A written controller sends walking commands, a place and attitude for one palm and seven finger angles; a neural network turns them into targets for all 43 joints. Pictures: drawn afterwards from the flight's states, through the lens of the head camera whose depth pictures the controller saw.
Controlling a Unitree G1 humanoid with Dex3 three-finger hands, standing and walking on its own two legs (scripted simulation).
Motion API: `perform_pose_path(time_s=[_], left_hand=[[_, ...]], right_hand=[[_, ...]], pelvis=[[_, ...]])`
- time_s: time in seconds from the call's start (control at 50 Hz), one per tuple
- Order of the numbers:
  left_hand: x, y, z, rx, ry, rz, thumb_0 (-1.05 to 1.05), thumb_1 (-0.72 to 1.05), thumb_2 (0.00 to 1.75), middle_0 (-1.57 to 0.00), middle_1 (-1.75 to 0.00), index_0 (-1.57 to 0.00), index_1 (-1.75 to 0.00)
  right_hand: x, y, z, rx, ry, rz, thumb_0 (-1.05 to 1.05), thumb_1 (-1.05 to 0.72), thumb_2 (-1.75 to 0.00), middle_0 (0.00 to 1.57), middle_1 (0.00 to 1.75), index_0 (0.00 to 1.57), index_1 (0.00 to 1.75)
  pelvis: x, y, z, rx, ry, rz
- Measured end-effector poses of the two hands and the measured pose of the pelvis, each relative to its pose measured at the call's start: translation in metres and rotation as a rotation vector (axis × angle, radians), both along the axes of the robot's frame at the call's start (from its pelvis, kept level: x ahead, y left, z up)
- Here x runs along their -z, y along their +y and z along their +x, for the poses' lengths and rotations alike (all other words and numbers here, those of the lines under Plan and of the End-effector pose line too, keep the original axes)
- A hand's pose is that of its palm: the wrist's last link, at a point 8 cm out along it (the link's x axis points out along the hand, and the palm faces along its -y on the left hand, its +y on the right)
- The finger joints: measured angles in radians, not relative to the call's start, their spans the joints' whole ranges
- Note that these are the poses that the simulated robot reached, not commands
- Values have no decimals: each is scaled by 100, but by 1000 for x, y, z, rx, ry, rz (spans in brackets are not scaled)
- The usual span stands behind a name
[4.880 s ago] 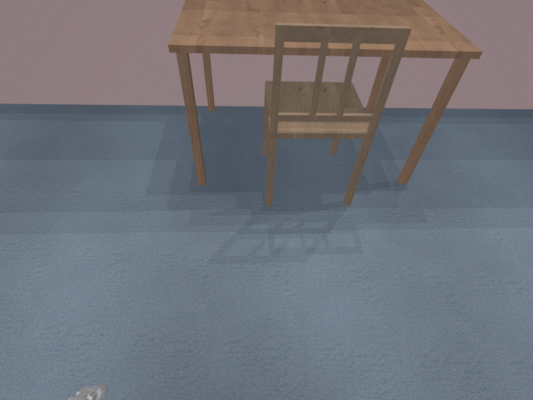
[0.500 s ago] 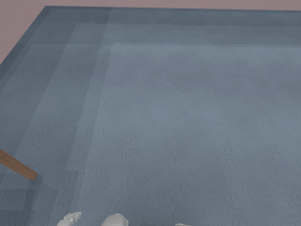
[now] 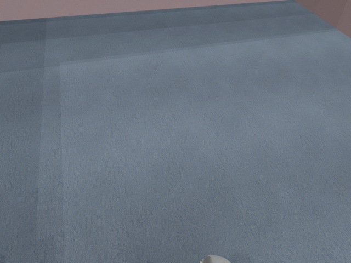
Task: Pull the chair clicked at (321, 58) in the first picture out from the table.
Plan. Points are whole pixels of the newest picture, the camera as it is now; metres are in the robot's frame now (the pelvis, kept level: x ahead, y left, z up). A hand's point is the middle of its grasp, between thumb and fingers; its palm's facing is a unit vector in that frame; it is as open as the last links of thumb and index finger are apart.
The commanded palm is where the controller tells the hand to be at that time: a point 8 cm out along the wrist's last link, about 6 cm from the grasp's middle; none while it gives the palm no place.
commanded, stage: walk to a spot facing it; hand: left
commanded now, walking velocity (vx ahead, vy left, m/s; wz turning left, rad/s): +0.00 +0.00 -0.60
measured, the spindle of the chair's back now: out of the picture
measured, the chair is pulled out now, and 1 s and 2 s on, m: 0.00 0.00 0.00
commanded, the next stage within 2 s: turn to face it in 1.32 s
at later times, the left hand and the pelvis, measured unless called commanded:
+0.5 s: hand out of the picture +0.14 +0.13 -0.16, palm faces -0.22 -0.95 -0.23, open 7.4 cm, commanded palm none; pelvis +0.01 -0.04 +0.00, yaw -16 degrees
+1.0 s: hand (129, 238) +0.20 +0.13 -0.17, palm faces -0.53 -0.82 -0.21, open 7.4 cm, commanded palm none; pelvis +0.02 -0.01 +0.00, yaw -36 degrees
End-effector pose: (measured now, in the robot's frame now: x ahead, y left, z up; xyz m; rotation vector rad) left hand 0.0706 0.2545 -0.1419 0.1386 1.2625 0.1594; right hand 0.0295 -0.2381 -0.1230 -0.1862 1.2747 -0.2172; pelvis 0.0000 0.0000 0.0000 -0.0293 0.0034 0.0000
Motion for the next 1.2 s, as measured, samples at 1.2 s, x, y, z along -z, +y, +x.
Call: perform_pose_path(time_s=[1.2], left_hand=[[-19, -212, 193, 810, -190, -3, 0, 91, 90, -20, -30, -20, -30]], right_hand=[[36, -2, -208, 773, 140, 99, 1, -91, -90, 20, 30, 20, 30]], pelvis=[[15, -66, 15, 723, 2, 21]])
